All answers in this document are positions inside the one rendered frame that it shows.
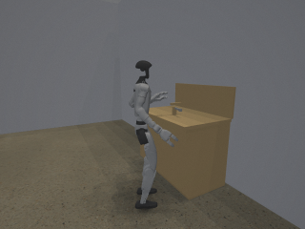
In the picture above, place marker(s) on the left robot upper arm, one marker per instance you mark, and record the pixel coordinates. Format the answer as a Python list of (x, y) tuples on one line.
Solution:
[(131, 102)]

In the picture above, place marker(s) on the robot right foot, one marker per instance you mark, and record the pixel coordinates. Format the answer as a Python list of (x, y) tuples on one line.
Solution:
[(148, 205)]

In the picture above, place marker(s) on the right robot upper arm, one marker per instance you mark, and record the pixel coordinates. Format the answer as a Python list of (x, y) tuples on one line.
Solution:
[(142, 94)]

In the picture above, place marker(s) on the robot left hand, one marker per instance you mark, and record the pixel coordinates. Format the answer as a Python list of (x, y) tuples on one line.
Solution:
[(157, 96)]

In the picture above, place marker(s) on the robot right hand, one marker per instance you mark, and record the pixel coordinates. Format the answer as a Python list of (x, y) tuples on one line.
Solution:
[(167, 135)]

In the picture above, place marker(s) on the robot foot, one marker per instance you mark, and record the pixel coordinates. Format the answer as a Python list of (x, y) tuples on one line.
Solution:
[(152, 191), (148, 205)]

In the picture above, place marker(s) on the robot left foot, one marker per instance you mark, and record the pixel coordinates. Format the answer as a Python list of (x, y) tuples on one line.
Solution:
[(152, 191)]

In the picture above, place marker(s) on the counter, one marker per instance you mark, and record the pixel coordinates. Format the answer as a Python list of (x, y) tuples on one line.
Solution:
[(197, 162)]

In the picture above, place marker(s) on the robot right forearm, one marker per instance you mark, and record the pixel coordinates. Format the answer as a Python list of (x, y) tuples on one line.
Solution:
[(145, 118)]

